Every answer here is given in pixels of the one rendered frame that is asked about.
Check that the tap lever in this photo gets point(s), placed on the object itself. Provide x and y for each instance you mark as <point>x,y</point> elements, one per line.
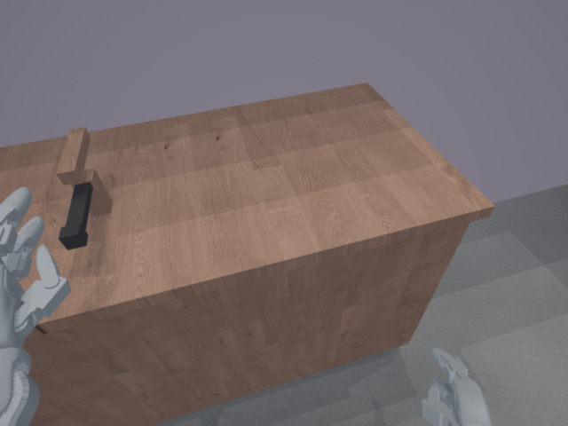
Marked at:
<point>74,234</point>

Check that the robot left hand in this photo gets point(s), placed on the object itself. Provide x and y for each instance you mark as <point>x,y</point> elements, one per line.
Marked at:
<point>45,295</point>

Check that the counter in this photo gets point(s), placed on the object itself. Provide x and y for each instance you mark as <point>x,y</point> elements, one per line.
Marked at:
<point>234,250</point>

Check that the robot right hand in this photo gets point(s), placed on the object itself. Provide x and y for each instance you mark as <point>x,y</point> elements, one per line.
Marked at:
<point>465,404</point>

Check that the robot left forearm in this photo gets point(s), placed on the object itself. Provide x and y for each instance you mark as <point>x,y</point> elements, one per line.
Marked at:
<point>19,393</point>

